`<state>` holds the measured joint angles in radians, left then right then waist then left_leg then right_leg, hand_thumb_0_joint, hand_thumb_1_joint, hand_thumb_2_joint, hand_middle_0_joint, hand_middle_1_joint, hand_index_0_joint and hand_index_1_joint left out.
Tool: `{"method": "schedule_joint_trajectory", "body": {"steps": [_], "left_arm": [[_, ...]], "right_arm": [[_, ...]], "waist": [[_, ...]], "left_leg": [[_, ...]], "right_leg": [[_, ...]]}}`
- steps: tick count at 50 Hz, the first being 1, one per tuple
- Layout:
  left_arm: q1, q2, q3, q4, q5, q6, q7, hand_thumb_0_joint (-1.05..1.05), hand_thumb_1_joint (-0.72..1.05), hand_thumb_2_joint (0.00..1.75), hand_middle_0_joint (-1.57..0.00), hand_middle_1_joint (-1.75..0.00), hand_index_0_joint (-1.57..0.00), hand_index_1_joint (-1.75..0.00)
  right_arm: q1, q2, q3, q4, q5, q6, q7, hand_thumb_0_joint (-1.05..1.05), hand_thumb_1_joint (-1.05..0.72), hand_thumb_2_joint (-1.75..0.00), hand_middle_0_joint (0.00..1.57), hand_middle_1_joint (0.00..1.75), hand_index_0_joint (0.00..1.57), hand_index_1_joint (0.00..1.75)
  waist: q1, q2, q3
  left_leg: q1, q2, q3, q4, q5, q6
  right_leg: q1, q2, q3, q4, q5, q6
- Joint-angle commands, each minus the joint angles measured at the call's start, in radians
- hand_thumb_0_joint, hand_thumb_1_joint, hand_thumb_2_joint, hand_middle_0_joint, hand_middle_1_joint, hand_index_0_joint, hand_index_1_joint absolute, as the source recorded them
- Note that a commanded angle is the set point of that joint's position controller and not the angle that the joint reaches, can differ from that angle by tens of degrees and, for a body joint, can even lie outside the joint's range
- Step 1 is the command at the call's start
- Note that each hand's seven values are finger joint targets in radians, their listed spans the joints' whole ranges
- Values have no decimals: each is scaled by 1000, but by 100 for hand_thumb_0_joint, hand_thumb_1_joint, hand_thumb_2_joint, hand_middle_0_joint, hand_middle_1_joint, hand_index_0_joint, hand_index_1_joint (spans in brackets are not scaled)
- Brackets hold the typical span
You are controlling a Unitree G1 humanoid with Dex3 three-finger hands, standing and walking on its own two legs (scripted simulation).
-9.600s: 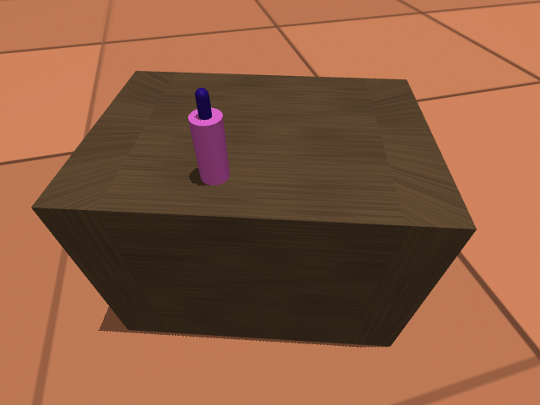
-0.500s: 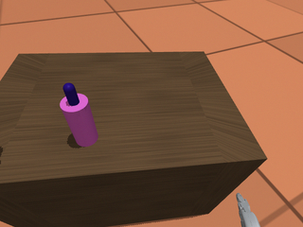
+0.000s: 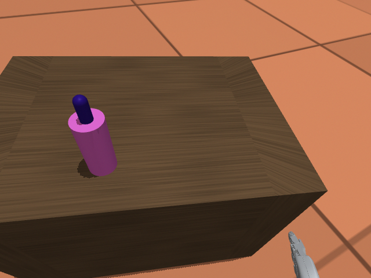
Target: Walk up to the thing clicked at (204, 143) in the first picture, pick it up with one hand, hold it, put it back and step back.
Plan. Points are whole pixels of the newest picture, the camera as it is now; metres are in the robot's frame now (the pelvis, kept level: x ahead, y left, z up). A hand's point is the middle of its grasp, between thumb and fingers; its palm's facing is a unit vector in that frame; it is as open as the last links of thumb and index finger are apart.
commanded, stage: go down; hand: left
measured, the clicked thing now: (92, 136) +0.46 +0.21 +0.06
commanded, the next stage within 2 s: approach in 0.98 s
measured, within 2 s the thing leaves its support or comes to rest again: neither
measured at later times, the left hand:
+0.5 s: hand out of the picture +0.36 +0.39 +0.14, palm faces +0.20 -0.98 +0.01, open 17.5 cm
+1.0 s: hand out of the picture +0.35 +0.39 +0.12, palm faces +0.19 -0.98 +0.01, open 17.6 cm
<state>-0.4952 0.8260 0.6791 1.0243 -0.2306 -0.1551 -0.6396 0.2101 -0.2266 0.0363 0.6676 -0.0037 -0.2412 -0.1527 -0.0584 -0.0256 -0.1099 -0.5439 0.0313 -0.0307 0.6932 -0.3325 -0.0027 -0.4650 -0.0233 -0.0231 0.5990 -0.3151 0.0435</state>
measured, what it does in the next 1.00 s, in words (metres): stands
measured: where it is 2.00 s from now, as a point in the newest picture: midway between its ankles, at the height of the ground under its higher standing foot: outside the picture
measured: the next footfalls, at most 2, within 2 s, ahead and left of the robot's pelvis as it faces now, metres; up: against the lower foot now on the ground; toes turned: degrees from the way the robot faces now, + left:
none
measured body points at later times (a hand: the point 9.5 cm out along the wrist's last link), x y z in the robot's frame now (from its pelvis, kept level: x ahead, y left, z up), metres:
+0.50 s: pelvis +0.00 +0.00 -0.01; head +0.04 +0.03 +0.44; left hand +0.34 +0.45 +0.14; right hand +0.15 -0.25 -0.07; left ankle +0.00 +0.12 -0.72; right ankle -0.02 -0.15 -0.72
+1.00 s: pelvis +0.00 +0.00 -0.01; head +0.04 +0.03 +0.43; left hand +0.33 +0.45 +0.13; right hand +0.15 -0.25 -0.07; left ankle +0.00 +0.12 -0.72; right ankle -0.02 -0.15 -0.72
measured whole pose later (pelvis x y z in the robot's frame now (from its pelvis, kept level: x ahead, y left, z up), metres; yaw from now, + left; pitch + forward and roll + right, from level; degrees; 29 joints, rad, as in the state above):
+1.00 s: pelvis +0.00 +0.00 -0.01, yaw +0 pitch +12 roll -3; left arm -0.51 0.83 0.68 0.99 -0.23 -0.12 -0.65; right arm 0.26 -0.24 0.04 0.56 0.00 -0.24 -0.16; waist -0.06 -0.02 -0.13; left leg -0.63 0.03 -0.04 0.80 -0.37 0.00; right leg -0.55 -0.02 -0.03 0.70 -0.36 0.05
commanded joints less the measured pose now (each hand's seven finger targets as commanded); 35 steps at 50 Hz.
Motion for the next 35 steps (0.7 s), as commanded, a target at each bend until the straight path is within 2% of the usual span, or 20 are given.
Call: {"method": "schedule_joint_trajectory", "body": {"steps": [1, 3, 5, 6, 8, 9, 10, 11, 13, 15, 16, 18, 19, 23, 25, 27, 32, 33, 34, 35], "left_arm": [[-344, 426, 72, -216, -34, -60, 3, 0, -57, 7, -5, -4, -4, -5], [-347, 415, 53, -188, -26, -55, 2, 0, -57, 6, -5, -4, -5, -5], [-338, 444, 71, -166, -21, -55, 0, 0, -57, 7, -5, -4, -4, -5], [-349, 453, 74, -176, -20, -54, 2, 0, -58, 7, -5, -4, -4, -5], [-374, 444, 67, -189, -27, -56, -4, 0, -58, 7, -5, -4, -4, -4], [-367, 417, 42, -180, -23, -51, -2, 0, -55, 7, -4, -4, -4, -4], [-363, 429, 53, -190, -24, -49, -2, 0, -57, 7, -5, -4, -4, -4], [-361, 409, 33, -179, -19, -45, -1, 0, -55, 8, -4, -4, -4, -5], [-372, 455, 58, -187, -14, -38, 6, 0, -57, 7, -5, -4, -4, -5], [-376, 439, 51, -197, -16, -33, 6, 0, -58, 8, -5, -5, -4, -5], [-381, 456, 67, -209, -17, -31, 7, 0, -56, 8, -4, -5, -4, -5], [-345, 438, 61, -206, -16, -21, 8, 0, -55, 9, -4, -5, -4, -6], [-347, 474, 78, -217, -9, -21, 12, 0, -53, 8, -4, -4, -4, -5], [-308, 440, 75, -203, -11, -11, 14, 0, -56, 8, -4, -5, -4, -6], [-315, 405, 47, -223, -19, -14, 8, 0, -54, 8, -4, -5, -4, -6], [-305, 463, 95, -200, -15, -15, 14, 0, -56, 7, -5, -5, -5, -5], [-320, 397, 53, -220, -28, -22, -4, 0, -55, 7, -4, -5, -4, -5], [-326, 432, 74, -235, -26, -27, -2, 0, -55, 6, -5, -5, -5, -5], [-315, 409, 56, -216, -26, -22, -1, 0, -58, 6, -5, -5, -5, -5], [-351, 430, 64, -262, -26, -27, -2, 0, -57, 6, -5, -5, -5, -5]], "right_arm": [[-52, -160, -52, -152, 0, -60, -13, 0, 54, -6, 5, 5, 5, 5], [-55, -173, -67, -157, -2, -58, -17, 0, 53, -6, 5, 5, 5, 5], [-53, -189, -77, -171, -3, -61, -20, 0, 54, -5, 5, 5, 5, 5], [-39, -168, -55, -164, -2, -59, -19, 0, 54, -5, 5, 5, 5, 5], [-40, -166, -50, -197, 0, -60, -18, 0, 54, -5, 5, 5, 5, 5], [-40, -156, -50, -197, -1, -59, -19, 0, 54, -5, 5, 5, 5, 5], [-7, -153, -44, -170, -2, -55, -20, 0, 54, -5, 5, 5, 5, 5], [-25, -165, -54, -199, -1, -57, -19, 0, 55, -5, 5, 5, 5, 5], [0, -187, -67, -191, -3, -58, -21, 0, 54, -5, 5, 5, 5, 5], [-7, -185, -64, -231, -1, -58, -16, 0, 54, -5, 5, 5, 5, 5], [13, -191, -75, -217, -3, -56, -17, 0, 55, -5, 5, 5, 5, 5], [20, -170, -58, -195, 0, -52, -15, 0, 55, -5, 5, 5, 5, 5], [12, -179, -66, -208, 2, -54, -14, 0, 55, -5, 5, 5, 5, 5], [-6, -170, -64, -238, 4, -50, -13, 0, 54, -5, 5, 5, 5, 5], [-8, -154, -52, -214, 6, -47, -12, 0, 54, -5, 5, 5, 5, 5], [-19, -187, -72, -263, 4, -54, -19, 0, 53, -6, 5, 5, 5, 5], [14, -168, -63, -227, 5, -53, -19, 0, 54, -5, 5, 5, 5, 5], [-6, -185, -75, -257, 5, -57, -22, 0, 55, -5, 5, 5, 5, 5], [37, -163, -58, -205, 4, -50, -20, 0, 54, -5, 5, 5, 5, 5], [7, -184, -75, -249, 4, -56, -22, 0, 54, -5, 5, 5, 5, 5]], "waist": [[15, 234, -299], [5, 218, -292], [-1, 204, -294], [9, 212, -305], [5, 216, -327], [-1, 220, -321], [5, 224, -326], [-2, 215, -320], [4, 244, -338], [4, 245, -355], [7, 249, -359], [20, 235, -343], [29, 241, -333], [33, 217, -320], [36, 219, -289], [26, 180, -317], [13, 202, -278], [12, 204, -290], [12, 217, -294], [12, 224, -314]], "left_leg": [[282, -18, -1, -59, 368, 3], [278, -16, -4, -54, 362, 5], [254, -19, -3, -48, 328, 7], [246, -22, -2, -42, 334, 9], [259, -21, -1, -35, 334, 10], [259, -24, 4, -31, 330, 12], [262, -25, 5, -25, 343, 13], [258, -22, 3, -28, 329, 11], [271, -14, -8, -25, 358, 3], [292, -5, -17, -23, 397, -2], [298, -5, -16, -18, 418, -2], [278, -13, -10, -13, 425, 3], [258, -14, -9, -16, 418, 1], [237, -19, -4, -17, 388, 4], [222, -18, -3, -24, 354, 4], [213, -22, 0, -15, 342, 11], [219, -21, -1, -23, 296, 9], [210, -24, 0, -22, 280, 10], [224, -25, 0, -19, 283, 11], [234, -22, -2, -16, 294, 8]], "right_leg": [[3, 32, -34, -29, 248, -52], [-17, 33, -34, -23, 238, -53], [-20, 33, -32, -21, 223, -49], [-12, 31, -31, -17, 230, -49], [-18, 32, -30, -12, 230, -48], [-21, 30, -27, -10, 233, -48], [-27, 29, -27, -8, 242, -46], [-36, 31, -28, -5, 228, -49], [-46, 35, -36, 6, 225, -53], [-62, 40, -44, 13, 224, -55], [-59, 40, -43, 11, 239, -55], [-47, 36, -39, 11, 257, -53], [-40, 35, -38, 12, 254, -54], [-24, 33, -34, 13, 247, -53], [-46, 36, -35, 13, 215, -55], [-18, 34, -32, 13, 225, -49], [-66, 34, -32, 17, 186, -50], [-59, 32, -31, 17, 183, -49], [-67, 32, -33, 21, 183, -51], [-64, 31, -33, 25, 188, -51]]}}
